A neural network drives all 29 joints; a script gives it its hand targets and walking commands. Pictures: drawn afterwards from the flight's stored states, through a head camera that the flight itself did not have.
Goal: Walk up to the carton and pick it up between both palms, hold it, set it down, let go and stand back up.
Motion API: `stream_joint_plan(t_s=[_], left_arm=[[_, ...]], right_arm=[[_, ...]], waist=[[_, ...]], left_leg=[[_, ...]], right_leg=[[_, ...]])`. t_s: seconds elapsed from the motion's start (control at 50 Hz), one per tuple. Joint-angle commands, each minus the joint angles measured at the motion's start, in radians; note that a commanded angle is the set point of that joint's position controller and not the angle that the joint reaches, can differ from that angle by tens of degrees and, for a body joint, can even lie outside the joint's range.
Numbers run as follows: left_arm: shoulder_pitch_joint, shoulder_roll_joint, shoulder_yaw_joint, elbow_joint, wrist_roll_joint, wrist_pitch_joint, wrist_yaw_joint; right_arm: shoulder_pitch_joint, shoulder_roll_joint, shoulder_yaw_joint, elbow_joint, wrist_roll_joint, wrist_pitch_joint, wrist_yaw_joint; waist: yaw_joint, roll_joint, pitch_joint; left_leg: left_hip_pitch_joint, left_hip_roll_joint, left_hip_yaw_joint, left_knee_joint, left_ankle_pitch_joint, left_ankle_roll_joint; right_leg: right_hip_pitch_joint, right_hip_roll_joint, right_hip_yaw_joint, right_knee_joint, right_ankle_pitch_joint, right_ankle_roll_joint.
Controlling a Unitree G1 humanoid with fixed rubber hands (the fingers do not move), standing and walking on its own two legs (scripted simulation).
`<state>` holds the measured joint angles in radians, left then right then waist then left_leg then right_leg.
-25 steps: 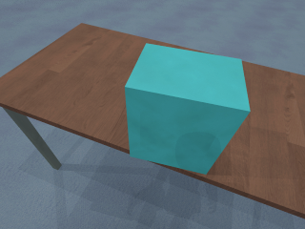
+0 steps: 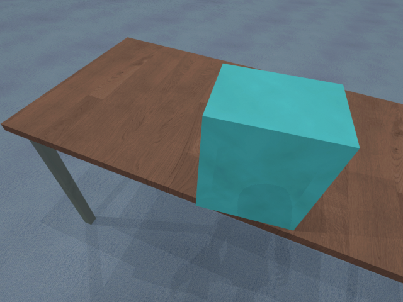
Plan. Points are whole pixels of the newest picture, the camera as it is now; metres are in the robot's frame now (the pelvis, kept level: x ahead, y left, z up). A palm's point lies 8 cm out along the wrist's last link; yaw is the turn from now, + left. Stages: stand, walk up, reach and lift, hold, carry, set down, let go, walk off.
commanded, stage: walk up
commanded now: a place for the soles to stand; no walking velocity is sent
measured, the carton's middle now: (260, 152) +0.41 -0.11 +0.08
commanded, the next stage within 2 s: reach and lift in 1.18 s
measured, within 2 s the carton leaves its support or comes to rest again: neither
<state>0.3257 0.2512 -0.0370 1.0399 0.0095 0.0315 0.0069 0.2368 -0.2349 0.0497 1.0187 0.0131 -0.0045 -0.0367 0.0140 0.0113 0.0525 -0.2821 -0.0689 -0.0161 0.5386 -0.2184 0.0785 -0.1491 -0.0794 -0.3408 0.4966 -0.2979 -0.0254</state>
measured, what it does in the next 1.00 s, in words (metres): stands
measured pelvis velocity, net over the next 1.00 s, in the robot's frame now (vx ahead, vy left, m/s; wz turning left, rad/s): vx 0.02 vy -0.01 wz -0.07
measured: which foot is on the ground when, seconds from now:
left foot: down 0.00-1.00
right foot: down 0.00-1.00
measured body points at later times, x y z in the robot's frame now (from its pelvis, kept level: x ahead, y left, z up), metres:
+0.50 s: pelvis +0.01 +0.01 +0.01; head +0.02 +0.00 +0.46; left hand -0.01 +0.25 -0.15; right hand +0.00 -0.23 -0.15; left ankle +0.04 +0.06 -0.73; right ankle -0.01 -0.09 -0.73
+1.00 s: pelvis +0.02 -0.01 +0.01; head +0.03 +0.00 +0.45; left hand +0.01 +0.23 -0.15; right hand +0.02 -0.25 -0.15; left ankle +0.04 +0.06 -0.73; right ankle -0.01 -0.09 -0.73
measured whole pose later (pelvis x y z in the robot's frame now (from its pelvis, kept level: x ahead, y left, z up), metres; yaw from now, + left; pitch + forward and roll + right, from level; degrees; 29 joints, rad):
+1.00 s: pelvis +0.02 -0.01 +0.01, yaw -4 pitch -2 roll -1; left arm 0.32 0.19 -0.05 1.11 0.01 -0.01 0.02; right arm 0.23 -0.21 0.07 1.11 0.01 -0.02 -0.04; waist 0.00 0.01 0.05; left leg -0.22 -0.05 0.04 0.47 -0.22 0.07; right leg -0.13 -0.05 -0.27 0.44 -0.28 -0.03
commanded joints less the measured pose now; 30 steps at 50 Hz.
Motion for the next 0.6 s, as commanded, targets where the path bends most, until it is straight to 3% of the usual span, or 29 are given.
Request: stream_joint_plan(t_s=[0.0,0.02,0.08,0.1,0.12,0.14,0.16,0.18,0.2,0.22,0.24,0.3,0.32,0.36,0.42,0.44,0.46,0.52,0.56,0.58], left_arm=[[0.095,0.099,0.017,0.009,0.001,-0.018,0.006],[0.111,0.090,0.015,0.016,0.003,-0.020,0.005],[0.103,0.082,0.014,0.020,0.006,-0.031,0.009],[0.115,0.096,0.020,0.030,0.006,-0.033,0.010],[0.118,0.090,0.015,0.031,0.003,-0.033,0.010],[0.117,0.090,0.018,0.034,0.005,-0.030,0.011],[0.107,0.094,0.015,0.031,0.007,-0.030,0.015],[0.119,0.075,0.013,0.035,0.006,-0.029,0.016],[0.118,0.066,0.007,0.039,0.007,-0.029,0.014],[0.113,0.086,0.013,0.036,0.006,-0.028,0.014],[0.127,0.077,0.014,0.040,0.009,-0.028,0.013],[0.156,0.067,0.013,0.060,0.013,-0.031,0.015],[0.137,0.082,0.017,0.053,0.010,-0.032,0.015],[0.153,0.053,0.003,0.066,0.008,-0.039,0.016],[0.133,0.068,0.006,0.052,0.002,-0.038,0.020],[0.130,0.059,0.004,0.058,0.007,-0.040,0.021],[0.119,0.061,0.005,0.056,0.008,-0.041,0.021],[0.116,0.062,0.009,0.059,0.008,-0.038,0.020],[0.122,0.065,0.005,0.056,0.005,-0.041,0.020],[0.136,0.060,0.005,0.064,0.002,-0.042,0.023]], right_arm=[[0.064,-0.128,-0.026,-0.018,0.001,-0.015,-0.004],[0.066,-0.146,-0.028,-0.012,0.005,-0.017,-0.003],[0.073,-0.136,-0.025,0.001,-0.003,-0.021,-0.004],[0.078,-0.142,-0.034,-0.002,-0.005,-0.021,-0.004],[0.080,-0.138,-0.031,-0.005,-0.005,-0.021,-0.004],[0.078,-0.129,-0.029,-0.002,-0.006,-0.015,-0.004],[0.095,-0.113,-0.023,0.008,-0.006,-0.015,-0.003],[0.087,-0.118,-0.025,0.002,-0.007,-0.014,-0.001],[0.078,-0.119,-0.020,0.006,-0.005,-0.011,-0.002],[0.097,-0.115,-0.024,0.015,-0.002,-0.014,-0.001],[0.106,-0.122,-0.024,0.016,-0.002,-0.015,-0.003],[0.108,-0.107,-0.023,0.029,-0.003,-0.015,-0.004],[0.116,-0.115,-0.020,0.028,-0.002,-0.016,-0.005],[0.100,-0.102,-0.017,0.027,-0.002,-0.020,-0.003],[0.111,-0.101,-0.013,0.032,-0.009,-0.020,-0.002],[0.095,-0.100,-0.012,0.037,-0.008,-0.017,-0.001],[0.106,-0.093,-0.011,0.037,-0.012,-0.018,0.001],[0.106,-0.082,-0.004,0.045,-0.004,-0.017,-0.002],[0.107,-0.093,-0.006,0.046,-0.002,-0.021,-0.002],[0.095,-0.093,-0.009,0.043,-0.005,-0.024,-0.001]], waist=[[-0.008,0.024,0.040],[-0.004,0.012,0.028],[-0.006,0.022,0.032],[-0.019,0.028,0.015],[-0.017,0.067,0.000],[-0.014,0.027,0.026],[-0.020,-0.008,0.025],[-0.012,0.038,0.028],[-0.005,0.015,0.058],[-0.020,0.018,0.056],[-0.010,0.064,0.046],[-0.007,0.034,0.067],[-0.007,0.005,0.062],[-0.003,-0.001,0.026],[-0.004,0.006,0.009],[-0.006,-0.031,0.026],[-0.022,-0.032,0.025],[-0.014,0.013,0.069],[-0.015,-0.026,0.055],[-0.009,0.016,0.029]], left_leg=[[-0.126,0.164,-0.279,-0.248,-0.069,-0.028],[-0.132,0.164,-0.302,-0.268,-0.071,-0.034],[-0.084,0.156,-0.255,-0.241,0.037,-0.037],[-0.059,0.155,-0.244,-0.248,0.060,-0.055],[-0.048,0.149,-0.231,-0.255,0.031,-0.050],[-0.065,0.158,-0.242,-0.256,-0.035,-0.047],[-0.060,0.154,-0.237,-0.253,-0.013,-0.042],[-0.076,0.161,-0.226,-0.253,-0.013,-0.045],[-0.114,0.153,-0.229,-0.259,-0.067,-0.034],[-0.125,0.152,-0.231,-0.274,-0.072,-0.043],[-0.118,0.147,-0.219,-0.292,-0.102,-0.056],[-0.108,0.164,-0.242,-0.298,-0.071,-0.064],[-0.102,0.167,-0.245,-0.293,-0.001,-0.074],[-0.037,0.145,-0.187,-0.246,0.058,-0.046],[-0.040,0.153,-0.170,-0.222,0.048,-0.040],[-0.041,0.143,-0.153,-0.205,0.042,-0.026],[-0.053,0.148,-0.148,-0.192,0.039,-0.024],[-0.084,0.156,-0.164,-0.213,0.051,-0.037],[-0.051,0.157,-0.163,-0.204,0.110,-0.040],[-0.034,0.160,-0.168,-0.200,0.127,-0.037]], right_leg=[[0.055,-0.087,0.209,-0.111,-0.116,-0.043],[0.066,-0.073,0.222,-0.116,-0.102,-0.035],[0.064,-0.091,0.222,-0.129,-0.046,-0.027],[0.059,-0.097,0.215,-0.117,-0.045,-0.024],[0.036,-0.094,0.212,-0.120,-0.060,-0.026],[0.042,-0.092,0.213,-0.132,-0.101,-0.028],[0.055,-0.092,0.214,-0.131,-0.080,-0.025],[0.041,-0.091,0.223,-0.124,-0.067,-0.028],[0.038,-0.090,0.231,-0.137,-0.081,-0.028],[0.056,-0.091,0.236,-0.135,-0.070,-0.027],[0.050,-0.093,0.229,-0.124,-0.084,-0.026],[0.038,-0.084,0.233,-0.129,-0.068,-0.017],[0.042,-0.085,0.238,-0.123,-0.037,-0.018],[0.030,-0.097,0.226,-0.136,-0.018,-0.018],[0.027,-0.108,0.244,-0.147,-0.029,-0.031],[0.016,-0.113,0.241,-0.164,-0.025,-0.031],[0.031,-0.114,0.236,-0.158,-0.032,-0.030],[0.022,-0.111,0.240,-0.150,-0.007,-0.034],[0.007,-0.111,0.250,-0.146,0.024,-0.028],[0.023,-0.115,0.248,-0.141,0.024,-0.023]])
